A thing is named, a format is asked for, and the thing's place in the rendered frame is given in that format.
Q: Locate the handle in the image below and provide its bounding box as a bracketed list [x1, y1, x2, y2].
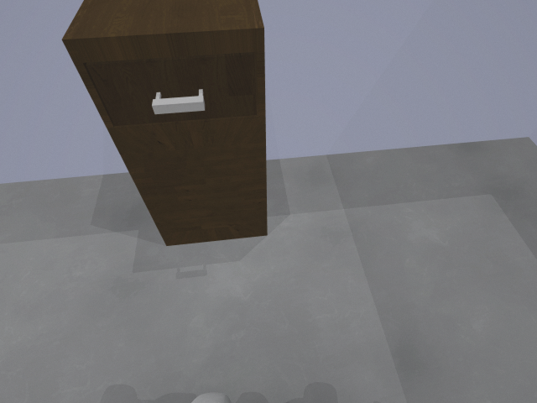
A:
[152, 89, 205, 114]

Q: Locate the cabinet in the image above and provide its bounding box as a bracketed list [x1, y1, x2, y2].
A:
[62, 0, 268, 246]

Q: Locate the drawer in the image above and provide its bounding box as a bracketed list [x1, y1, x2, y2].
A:
[86, 52, 257, 126]

